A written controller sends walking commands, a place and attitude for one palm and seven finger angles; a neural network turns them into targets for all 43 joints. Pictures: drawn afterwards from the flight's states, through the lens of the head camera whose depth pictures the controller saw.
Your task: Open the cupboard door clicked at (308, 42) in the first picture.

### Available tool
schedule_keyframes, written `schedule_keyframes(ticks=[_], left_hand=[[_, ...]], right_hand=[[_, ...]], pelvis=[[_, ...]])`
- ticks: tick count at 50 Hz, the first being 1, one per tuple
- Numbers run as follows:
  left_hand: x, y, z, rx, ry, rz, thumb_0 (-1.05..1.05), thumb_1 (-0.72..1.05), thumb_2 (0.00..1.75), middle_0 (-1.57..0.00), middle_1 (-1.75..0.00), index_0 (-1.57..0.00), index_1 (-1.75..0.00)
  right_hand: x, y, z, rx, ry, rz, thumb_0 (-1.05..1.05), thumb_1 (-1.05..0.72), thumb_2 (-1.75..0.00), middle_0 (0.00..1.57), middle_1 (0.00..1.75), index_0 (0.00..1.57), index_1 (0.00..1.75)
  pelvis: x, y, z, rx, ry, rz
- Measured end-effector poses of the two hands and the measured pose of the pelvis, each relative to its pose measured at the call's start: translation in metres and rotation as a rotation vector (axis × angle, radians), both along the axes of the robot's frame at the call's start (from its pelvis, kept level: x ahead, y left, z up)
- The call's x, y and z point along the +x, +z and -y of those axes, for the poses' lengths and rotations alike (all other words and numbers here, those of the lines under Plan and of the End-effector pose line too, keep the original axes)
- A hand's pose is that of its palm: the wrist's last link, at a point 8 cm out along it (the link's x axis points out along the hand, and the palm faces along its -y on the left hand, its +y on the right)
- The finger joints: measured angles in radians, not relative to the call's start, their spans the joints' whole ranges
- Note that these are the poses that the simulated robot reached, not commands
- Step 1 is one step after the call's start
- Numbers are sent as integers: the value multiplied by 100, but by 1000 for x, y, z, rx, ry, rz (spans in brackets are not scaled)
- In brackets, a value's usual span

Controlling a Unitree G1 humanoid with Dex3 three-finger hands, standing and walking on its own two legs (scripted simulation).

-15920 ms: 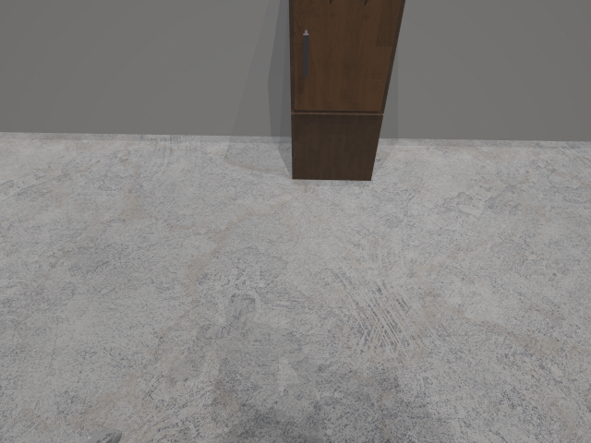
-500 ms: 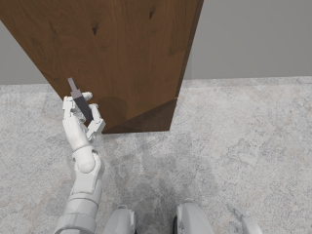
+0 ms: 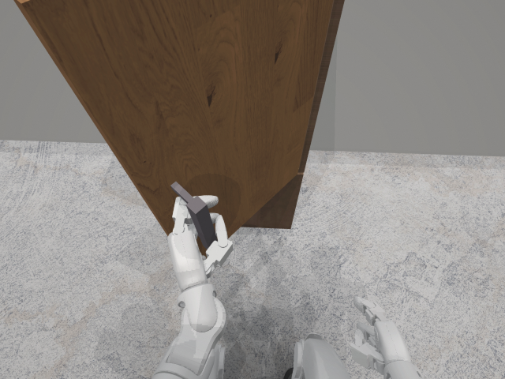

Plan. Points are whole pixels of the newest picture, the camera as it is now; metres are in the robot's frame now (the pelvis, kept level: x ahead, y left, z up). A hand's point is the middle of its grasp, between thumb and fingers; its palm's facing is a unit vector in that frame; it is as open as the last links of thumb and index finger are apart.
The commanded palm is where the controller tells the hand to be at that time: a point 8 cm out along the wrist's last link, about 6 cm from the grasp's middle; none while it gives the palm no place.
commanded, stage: open thumb and fingers to let go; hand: left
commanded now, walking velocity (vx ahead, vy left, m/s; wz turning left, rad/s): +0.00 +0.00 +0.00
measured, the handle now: (196, 219) +0.35 +0.11 +0.02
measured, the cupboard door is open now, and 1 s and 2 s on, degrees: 49 48 48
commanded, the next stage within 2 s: slide the hand sideways off the handle in 0.72 s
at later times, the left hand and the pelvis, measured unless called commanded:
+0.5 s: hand (222, 239) +0.32 +0.07 +0.01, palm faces +0.38 -0.92 -0.03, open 13.5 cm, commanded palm +0.27 +0.12 +0.01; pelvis -0.02 -0.01 +0.00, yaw +0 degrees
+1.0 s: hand (211, 256) +0.30 +0.08 +0.01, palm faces -0.10 -0.99 -0.11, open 15.9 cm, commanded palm +0.28 +0.12 +0.01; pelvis -0.03 +0.02 -0.01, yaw +0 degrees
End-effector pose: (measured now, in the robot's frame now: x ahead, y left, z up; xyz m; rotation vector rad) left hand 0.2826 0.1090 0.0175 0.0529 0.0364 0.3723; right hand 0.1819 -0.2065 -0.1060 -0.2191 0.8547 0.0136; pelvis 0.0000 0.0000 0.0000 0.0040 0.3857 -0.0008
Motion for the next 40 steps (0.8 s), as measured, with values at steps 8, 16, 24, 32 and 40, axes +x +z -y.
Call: schedule_keyframes(ticks=[8, 16, 24, 32, 40], left_hand=[[1, 0, -1, -6, 39, 10, 0, 47, 71, -36, -131, -37, -131], [1, -1, -1, -9, 34, 21, 0, 1, 52, -34, -126, -33, -126], [1, -1, -2, -17, 21, 30, -1, -36, 36, -31, -115, -30, -115], [2, -1, 0, -21, 0, 29, -1, -47, 31, -26, -86, -26, -86], [1, -2, -3, -20, -25, 33, -2, -49, 30, -35, -63, -33, -65]], right_hand=[[-21, -9, 16, -6, -28, -21, 1, -90, -90, 20, 30, 20, 30], [-54, -14, 31, -32, -67, -80, 1, -90, -90, 20, 30, 20, 30], [-71, -14, 34, -51, -90, -106, 1, -90, -90, 20, 30, 20, 30], [-67, -10, 21, -42, -76, -84, 1, -90, -90, 20, 30, 20, 30], [-56, -9, 4, -31, -47, -63, 1, -90, -90, 20, 30, 20, 30]], pelvis=[[-11, -3, 9, 13, 0, 7], [-18, -3, 11, 18, -4, 13], [-22, -3, 6, 16, -10, 17], [-23, -2, -2, 8, -15, 19], [-24, -3, -10, 0, -13, 21]])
